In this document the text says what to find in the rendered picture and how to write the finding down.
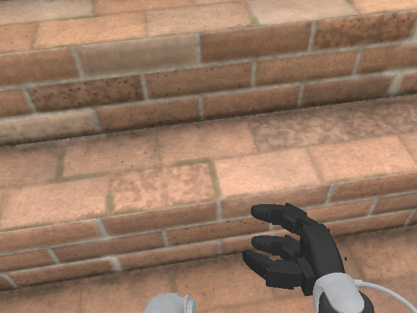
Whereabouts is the right robot hand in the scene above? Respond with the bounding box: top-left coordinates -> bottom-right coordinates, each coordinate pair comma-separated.
242,203 -> 347,296

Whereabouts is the left robot thigh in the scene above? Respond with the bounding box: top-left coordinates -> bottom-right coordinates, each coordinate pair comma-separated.
142,293 -> 197,313

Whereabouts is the robot right forearm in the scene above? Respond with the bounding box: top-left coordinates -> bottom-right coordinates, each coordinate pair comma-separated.
313,273 -> 375,313

